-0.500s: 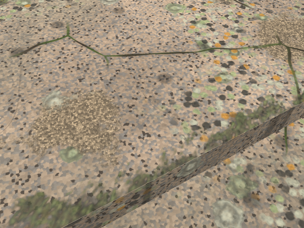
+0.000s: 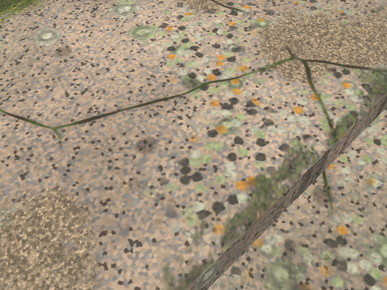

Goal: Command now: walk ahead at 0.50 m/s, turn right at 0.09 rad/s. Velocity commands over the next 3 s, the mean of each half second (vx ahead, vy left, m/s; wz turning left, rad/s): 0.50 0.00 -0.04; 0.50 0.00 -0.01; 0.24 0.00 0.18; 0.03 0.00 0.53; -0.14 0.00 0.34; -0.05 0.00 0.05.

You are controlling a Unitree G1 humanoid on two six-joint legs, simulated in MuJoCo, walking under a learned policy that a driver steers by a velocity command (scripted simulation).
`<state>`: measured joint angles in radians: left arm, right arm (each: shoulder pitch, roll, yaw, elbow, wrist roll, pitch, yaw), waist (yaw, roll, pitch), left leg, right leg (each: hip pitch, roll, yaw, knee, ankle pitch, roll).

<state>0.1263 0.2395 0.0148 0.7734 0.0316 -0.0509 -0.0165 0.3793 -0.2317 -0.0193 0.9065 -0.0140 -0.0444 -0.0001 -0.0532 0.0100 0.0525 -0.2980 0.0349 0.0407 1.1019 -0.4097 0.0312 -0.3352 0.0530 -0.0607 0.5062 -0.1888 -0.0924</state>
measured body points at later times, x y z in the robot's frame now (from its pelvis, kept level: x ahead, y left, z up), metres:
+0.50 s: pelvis +0.25 +0.04 +0.00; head +0.30 +0.04 +0.45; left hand +0.11 +0.26 -0.13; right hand +0.53 -0.11 -0.05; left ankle +0.42 +0.14 -0.48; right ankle +0.05 -0.06 -0.73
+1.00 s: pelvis +0.60 +0.10 +0.19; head +0.61 +0.12 +0.64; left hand +0.86 +0.30 +0.12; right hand +0.54 -0.10 +0.04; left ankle +0.45 +0.14 -0.55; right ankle +0.82 -0.04 -0.44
